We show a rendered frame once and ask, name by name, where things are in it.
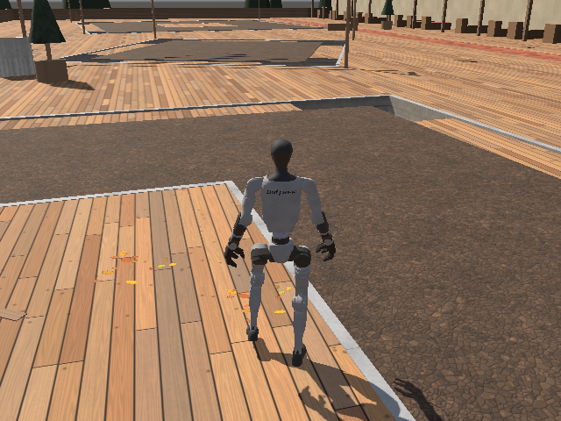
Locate right robot hand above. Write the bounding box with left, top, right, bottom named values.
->
left=316, top=241, right=336, bottom=261

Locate right robot foot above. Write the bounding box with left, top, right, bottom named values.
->
left=292, top=344, right=306, bottom=367

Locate right robot upper arm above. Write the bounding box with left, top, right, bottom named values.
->
left=300, top=177, right=324, bottom=225

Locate left robot hand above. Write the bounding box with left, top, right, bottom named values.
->
left=224, top=246, right=245, bottom=268

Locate left robot upper arm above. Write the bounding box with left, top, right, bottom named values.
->
left=238, top=177, right=263, bottom=226

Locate right robot forearm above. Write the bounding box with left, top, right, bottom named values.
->
left=316, top=211, right=334, bottom=246

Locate left robot forearm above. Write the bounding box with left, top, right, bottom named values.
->
left=227, top=212, right=246, bottom=250

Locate humanoid robot torso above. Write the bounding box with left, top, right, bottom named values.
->
left=260, top=173, right=302, bottom=263

